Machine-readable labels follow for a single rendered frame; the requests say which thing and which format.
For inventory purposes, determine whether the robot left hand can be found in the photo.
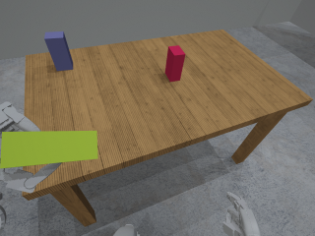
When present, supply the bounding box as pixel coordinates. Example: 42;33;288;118
0;101;62;193

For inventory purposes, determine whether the sponge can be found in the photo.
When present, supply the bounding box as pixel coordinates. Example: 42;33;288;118
0;131;98;169

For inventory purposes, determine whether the left robot thigh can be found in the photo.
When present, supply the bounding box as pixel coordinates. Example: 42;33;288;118
113;226;140;236

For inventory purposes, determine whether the robot right hand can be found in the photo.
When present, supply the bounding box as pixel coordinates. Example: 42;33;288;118
222;192;262;236

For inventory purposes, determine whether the table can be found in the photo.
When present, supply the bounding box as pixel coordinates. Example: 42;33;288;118
22;29;313;227

